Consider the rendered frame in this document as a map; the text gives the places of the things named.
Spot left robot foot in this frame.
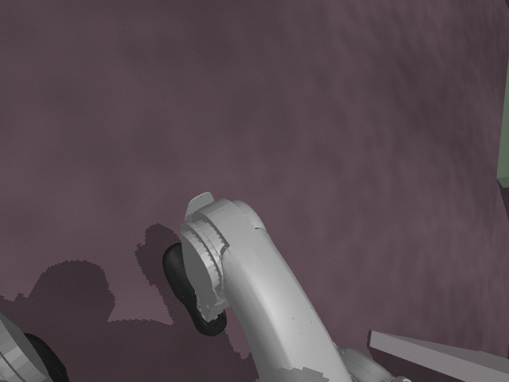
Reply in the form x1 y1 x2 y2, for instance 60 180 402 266
23 333 70 382

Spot right robot foot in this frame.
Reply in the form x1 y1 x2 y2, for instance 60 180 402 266
162 243 227 336

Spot right robot hand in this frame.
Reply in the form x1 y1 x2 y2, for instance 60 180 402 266
333 342 395 382

